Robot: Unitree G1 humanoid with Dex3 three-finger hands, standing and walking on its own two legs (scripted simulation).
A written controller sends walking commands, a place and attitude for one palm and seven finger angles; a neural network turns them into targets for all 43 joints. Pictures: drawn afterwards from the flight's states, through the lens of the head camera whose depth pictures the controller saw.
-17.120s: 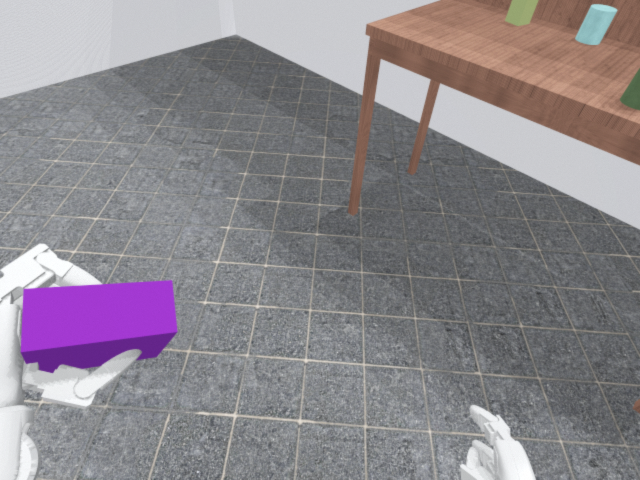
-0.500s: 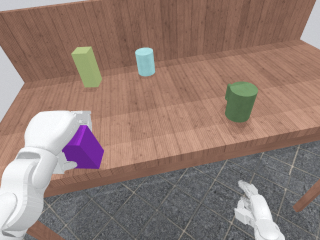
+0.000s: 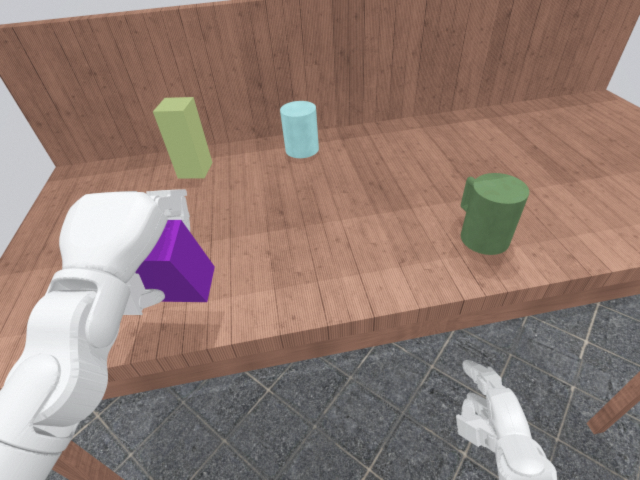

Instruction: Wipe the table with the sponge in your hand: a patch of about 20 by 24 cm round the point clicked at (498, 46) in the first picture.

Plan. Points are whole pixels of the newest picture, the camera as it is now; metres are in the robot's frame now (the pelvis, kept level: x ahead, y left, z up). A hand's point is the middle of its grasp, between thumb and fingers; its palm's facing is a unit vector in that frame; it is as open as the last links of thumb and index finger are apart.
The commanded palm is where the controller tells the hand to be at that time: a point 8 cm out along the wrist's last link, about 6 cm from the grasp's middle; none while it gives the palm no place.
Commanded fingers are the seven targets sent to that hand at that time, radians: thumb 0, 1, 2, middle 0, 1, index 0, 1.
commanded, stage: move the sponge above the wiping area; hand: left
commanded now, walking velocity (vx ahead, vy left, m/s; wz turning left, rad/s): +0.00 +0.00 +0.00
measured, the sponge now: (156, 270) +0.26 +0.26 +0.15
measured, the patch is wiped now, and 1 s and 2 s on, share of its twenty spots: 0.00 0.00 0.00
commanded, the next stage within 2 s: none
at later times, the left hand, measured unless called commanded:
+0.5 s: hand (141, 211) +0.30 +0.28 +0.21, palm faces +0.27 +0.02 -0.96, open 9.2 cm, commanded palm +0.26 +0.28 +0.25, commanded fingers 0.00 0.10 1.30 -1.20 -1.60 -1.20 -1.60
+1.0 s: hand (113, 203) +0.31 +0.33 +0.21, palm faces +0.23 +0.00 -0.97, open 9.2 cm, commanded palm +0.25 +0.29 +0.25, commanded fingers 0.00 0.10 1.30 -1.20 -1.60 -1.20 -1.60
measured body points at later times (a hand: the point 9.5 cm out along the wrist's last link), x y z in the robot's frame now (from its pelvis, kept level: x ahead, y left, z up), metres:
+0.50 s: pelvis +0.02 -0.02 +0.00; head +0.00 -0.06 +0.45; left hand +0.28 +0.28 +0.26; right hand +0.26 -0.21 -0.08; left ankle +0.04 +0.10 -0.74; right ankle +0.02 -0.10 -0.74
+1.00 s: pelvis +0.02 -0.01 +0.00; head +0.01 -0.06 +0.45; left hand +0.29 +0.32 +0.26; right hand +0.26 -0.21 -0.09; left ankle +0.04 +0.10 -0.74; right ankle +0.02 -0.10 -0.74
